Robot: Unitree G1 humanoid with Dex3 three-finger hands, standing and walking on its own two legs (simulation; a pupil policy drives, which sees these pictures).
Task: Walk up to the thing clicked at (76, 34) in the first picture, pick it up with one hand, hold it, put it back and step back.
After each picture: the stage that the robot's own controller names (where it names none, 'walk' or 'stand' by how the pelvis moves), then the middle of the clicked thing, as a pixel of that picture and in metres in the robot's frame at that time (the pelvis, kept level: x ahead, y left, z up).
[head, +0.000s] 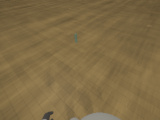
stand; (75, 38) +1.99 +0.44 -0.65
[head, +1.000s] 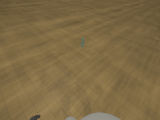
walk; (82, 42) +1.89 +0.16 -0.64
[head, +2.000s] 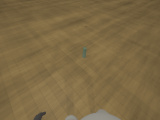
walk; (84, 52) +1.30 +0.11 -0.64
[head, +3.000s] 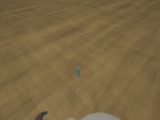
walk; (77, 72) +0.83 +0.21 -0.63
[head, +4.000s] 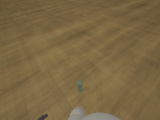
walk; (79, 86) +0.57 +0.21 -0.64
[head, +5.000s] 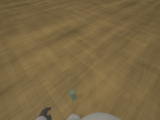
stand; (73, 95) +0.41 +0.22 -0.64
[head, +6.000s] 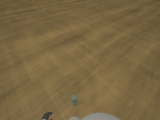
stand; (74, 100) +0.38 +0.20 -0.65
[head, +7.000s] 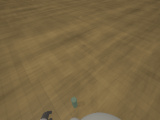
stand; (74, 102) +0.35 +0.19 -0.65
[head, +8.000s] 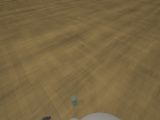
stand; (74, 101) +0.38 +0.20 -0.66
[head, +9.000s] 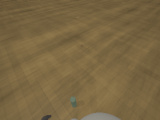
stand; (73, 102) +0.36 +0.20 -0.66
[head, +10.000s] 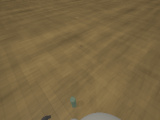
go down; (73, 102) +0.36 +0.20 -0.66
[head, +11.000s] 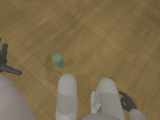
go down; (59, 62) +0.43 +0.26 -0.27
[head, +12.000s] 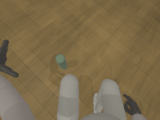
approach; (62, 63) +0.42 +0.26 -0.27
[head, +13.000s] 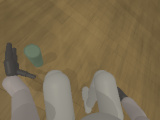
close in; (36, 58) +0.40 +0.31 -0.16
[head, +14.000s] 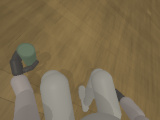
close; (29, 58) +0.40 +0.32 -0.15
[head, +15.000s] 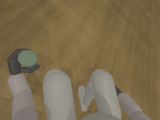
lift; (30, 60) +0.36 +0.32 -0.15
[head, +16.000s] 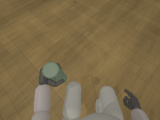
lift; (58, 75) +0.31 +0.23 +0.01
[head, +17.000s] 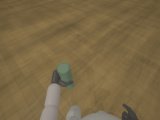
hold; (67, 78) +0.32 +0.17 +0.02
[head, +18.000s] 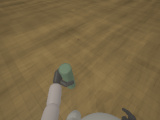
hold; (68, 78) +0.32 +0.16 +0.02
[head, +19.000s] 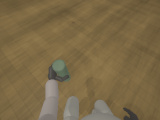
crouch; (63, 72) +0.36 +0.19 -0.03
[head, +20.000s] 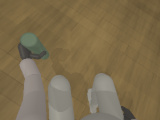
lower; (38, 49) +0.47 +0.30 -0.07
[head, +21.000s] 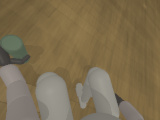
lower; (19, 52) +0.43 +0.33 -0.15
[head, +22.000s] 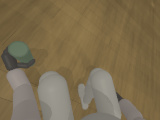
lower; (25, 56) +0.40 +0.32 -0.16
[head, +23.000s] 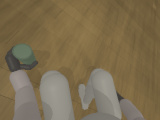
lower; (28, 58) +0.38 +0.32 -0.16
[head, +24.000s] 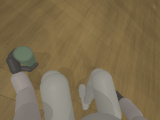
lower; (28, 60) +0.38 +0.32 -0.16
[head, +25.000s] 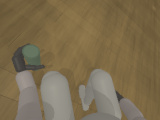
open; (33, 60) +0.39 +0.30 -0.16
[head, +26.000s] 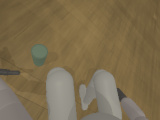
stand; (39, 57) +0.38 +0.29 -0.17
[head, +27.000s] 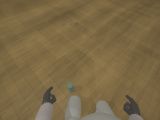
stand; (70, 87) +0.38 +0.20 -0.51
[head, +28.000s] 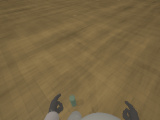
stand; (73, 101) +0.36 +0.20 -0.60
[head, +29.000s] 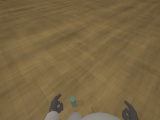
stand; (73, 102) +0.36 +0.19 -0.60
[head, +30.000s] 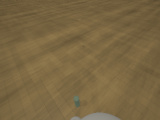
stand; (77, 101) +0.39 +0.18 -0.65
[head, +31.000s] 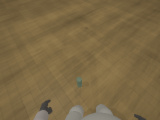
walk; (79, 82) +0.49 +0.14 -0.62
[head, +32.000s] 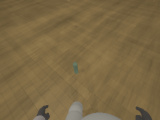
walk; (75, 68) +0.76 +0.25 -0.62
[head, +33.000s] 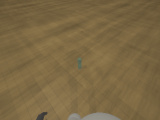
stand; (79, 63) +1.02 +0.21 -0.64
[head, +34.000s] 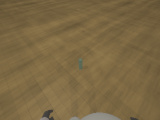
stand; (80, 64) +0.99 +0.19 -0.66
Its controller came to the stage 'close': yes
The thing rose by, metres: 0.67
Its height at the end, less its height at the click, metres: +0.00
